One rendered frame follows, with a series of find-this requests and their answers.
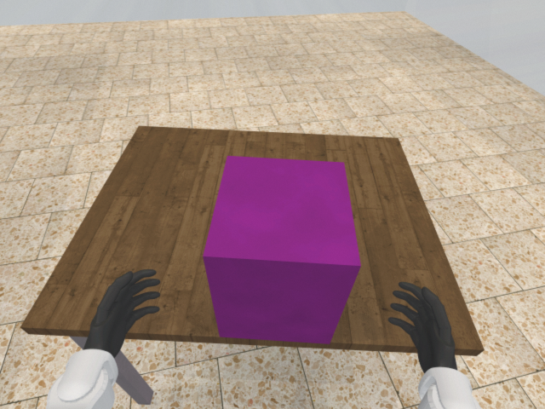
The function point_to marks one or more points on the right robot forearm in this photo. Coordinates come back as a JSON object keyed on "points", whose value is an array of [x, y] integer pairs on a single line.
{"points": [[446, 388]]}

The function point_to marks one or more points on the table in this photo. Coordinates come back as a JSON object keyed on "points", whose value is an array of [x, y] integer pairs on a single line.
{"points": [[155, 210]]}

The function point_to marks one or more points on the left robot forearm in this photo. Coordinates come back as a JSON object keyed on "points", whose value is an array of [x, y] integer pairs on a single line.
{"points": [[87, 382]]}

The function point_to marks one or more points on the left robot hand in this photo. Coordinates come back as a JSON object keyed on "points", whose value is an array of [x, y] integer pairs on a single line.
{"points": [[115, 315]]}

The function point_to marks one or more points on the right robot hand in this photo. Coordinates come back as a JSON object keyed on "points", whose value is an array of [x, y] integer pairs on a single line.
{"points": [[432, 331]]}

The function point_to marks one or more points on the carton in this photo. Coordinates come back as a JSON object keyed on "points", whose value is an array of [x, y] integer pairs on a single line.
{"points": [[281, 255]]}

